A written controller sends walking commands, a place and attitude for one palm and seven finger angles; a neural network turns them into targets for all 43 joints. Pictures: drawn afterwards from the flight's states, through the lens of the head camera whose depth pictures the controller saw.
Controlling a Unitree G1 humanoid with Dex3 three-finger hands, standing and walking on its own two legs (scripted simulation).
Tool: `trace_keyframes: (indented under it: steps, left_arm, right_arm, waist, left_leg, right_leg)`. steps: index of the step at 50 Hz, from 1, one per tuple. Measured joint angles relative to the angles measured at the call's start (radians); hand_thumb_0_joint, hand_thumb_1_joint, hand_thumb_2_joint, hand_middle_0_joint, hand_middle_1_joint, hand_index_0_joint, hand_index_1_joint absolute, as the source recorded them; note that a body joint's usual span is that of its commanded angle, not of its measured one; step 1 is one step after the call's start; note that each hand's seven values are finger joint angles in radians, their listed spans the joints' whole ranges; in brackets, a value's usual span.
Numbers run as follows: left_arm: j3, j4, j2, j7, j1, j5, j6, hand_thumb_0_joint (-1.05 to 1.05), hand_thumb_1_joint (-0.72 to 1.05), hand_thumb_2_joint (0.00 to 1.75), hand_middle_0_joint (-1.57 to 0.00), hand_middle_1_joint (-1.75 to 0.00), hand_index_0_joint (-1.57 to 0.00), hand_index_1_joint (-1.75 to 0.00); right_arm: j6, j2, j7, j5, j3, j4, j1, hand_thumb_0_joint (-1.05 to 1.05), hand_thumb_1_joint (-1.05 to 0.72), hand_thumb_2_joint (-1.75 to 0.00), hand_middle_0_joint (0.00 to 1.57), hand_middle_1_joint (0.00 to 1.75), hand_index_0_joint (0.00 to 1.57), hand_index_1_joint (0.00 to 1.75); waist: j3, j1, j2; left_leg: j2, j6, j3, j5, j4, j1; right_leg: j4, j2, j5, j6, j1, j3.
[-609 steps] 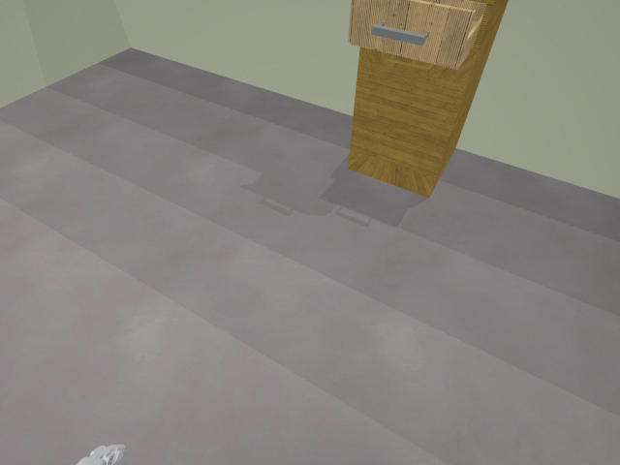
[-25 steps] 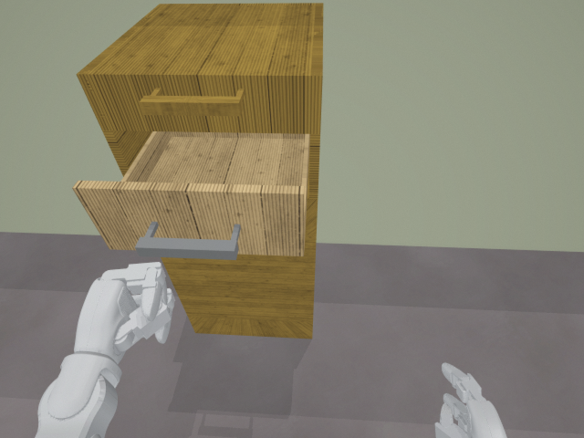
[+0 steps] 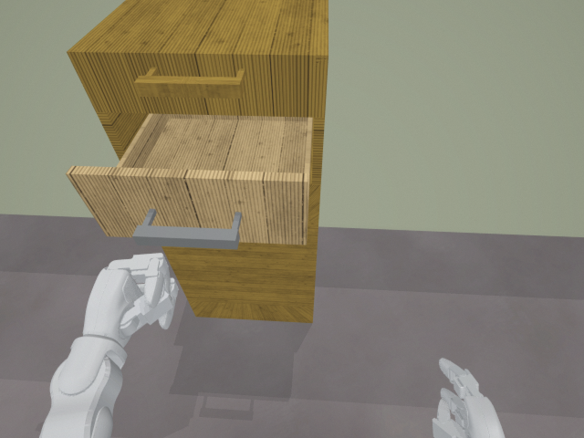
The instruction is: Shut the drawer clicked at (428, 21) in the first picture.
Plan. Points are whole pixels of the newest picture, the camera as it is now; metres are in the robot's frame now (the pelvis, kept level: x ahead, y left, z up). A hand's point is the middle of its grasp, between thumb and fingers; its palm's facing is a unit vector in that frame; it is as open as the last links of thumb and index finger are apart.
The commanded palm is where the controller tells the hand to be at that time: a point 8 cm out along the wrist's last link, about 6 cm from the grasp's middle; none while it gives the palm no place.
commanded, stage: bring the fist close to the handle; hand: left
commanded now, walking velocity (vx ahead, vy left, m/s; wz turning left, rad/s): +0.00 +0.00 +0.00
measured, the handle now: (190, 226) +0.43 +0.21 +0.03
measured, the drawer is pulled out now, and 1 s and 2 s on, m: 0.17 0.17 0.10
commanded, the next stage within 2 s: push the drawer shut in 1.06 s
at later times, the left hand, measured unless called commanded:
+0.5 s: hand (195, 284) +0.31 +0.17 +0.04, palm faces -0.02 -1.00 -0.02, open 3.3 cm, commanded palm +0.29 +0.22 +0.04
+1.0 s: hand (203, 276) +0.34 +0.16 +0.02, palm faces -0.01 -1.00 -0.03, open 3.3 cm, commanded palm +0.31 +0.22 +0.03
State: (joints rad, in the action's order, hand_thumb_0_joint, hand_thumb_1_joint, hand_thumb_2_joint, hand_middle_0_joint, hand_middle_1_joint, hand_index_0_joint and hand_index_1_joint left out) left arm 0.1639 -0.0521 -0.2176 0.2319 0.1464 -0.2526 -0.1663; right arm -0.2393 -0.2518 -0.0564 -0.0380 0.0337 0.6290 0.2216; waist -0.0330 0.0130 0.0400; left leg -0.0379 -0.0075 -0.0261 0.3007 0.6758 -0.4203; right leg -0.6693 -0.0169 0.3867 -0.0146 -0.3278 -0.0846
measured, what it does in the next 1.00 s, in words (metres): stands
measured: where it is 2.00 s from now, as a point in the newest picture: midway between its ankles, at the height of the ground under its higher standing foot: outside the picture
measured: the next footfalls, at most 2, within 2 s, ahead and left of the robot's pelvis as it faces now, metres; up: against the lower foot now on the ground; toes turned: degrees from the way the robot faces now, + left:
none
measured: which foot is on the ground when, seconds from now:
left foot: down 0.00-1.00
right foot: down 0.00-1.00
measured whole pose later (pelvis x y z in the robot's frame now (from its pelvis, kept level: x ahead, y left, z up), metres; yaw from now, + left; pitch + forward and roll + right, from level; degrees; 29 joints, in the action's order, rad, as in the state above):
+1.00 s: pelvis -0.01 +0.01 -0.03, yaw -2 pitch +12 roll -1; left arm 0.17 -0.45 -0.22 0.15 -0.16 -0.20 -0.37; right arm -0.06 -0.25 -0.02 -0.02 0.01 0.61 0.27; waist -0.09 -0.04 0.03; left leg -0.06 0.00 -0.04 0.39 0.92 -0.74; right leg -0.92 -0.01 0.47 -0.01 -0.66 -0.06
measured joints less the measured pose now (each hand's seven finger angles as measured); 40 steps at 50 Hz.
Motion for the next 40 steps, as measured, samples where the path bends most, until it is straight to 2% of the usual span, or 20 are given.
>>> trace_keyframes:
  steps: [19,33,40]
  left_arm:
    - [-0.05,-0.168,0.032,-0.096,-0.135,0.062,-0.11,0.02,0.9,0.9,-1.4,-1.6,-1.4,-1.6]
    - [-0.035,-0.363,0.026,-0.104,-0.294,0.077,-0.19,0.02,0.9,0.9,-1.4,-1.6,-1.4,-1.6]
    - [-0.015,-0.385,0.018,-0.104,-0.312,0.077,-0.207,0.02,0.9,0.9,-1.4,-1.6,-1.4,-1.6]
  right_arm:
    - [0.08,0.014,0.031,0.017,-0.012,-0.005,0.018,0.01,-0.9,-0.9,0.21,0.3,0.2,0.3]
    - [0.129,0.01,0.041,0.024,-0.02,-0.001,0.023,0.01,-0.9,-0.9,0.21,0.3,0.2,0.3]
    - [0.157,0.009,0.045,0.024,-0.026,-0.011,0.036,0.01,-0.9,-0.9,0.21,0.3,0.2,0.3]
  waist:
    - [-0.017,-0.032,-0.015]
    - [-0.045,-0.046,-0.016]
    - [-0.053,-0.055,-0.015]
  left_leg:
    - [0.006,0.021,-0.024,0.041,0.112,-0.142]
    - [-0.003,0.019,-0.019,0.074,0.219,-0.281]
    - [-0.013,0.014,-0.021,0.089,0.254,-0.319]
  right_leg:
    - [-0.116,-0.014,0.034,0.018,-0.15,0.027]
    - [-0.225,-0.01,0.07,0.014,-0.289,0.027]
    - [-0.262,-0.002,0.084,0.009,-0.331,0.031]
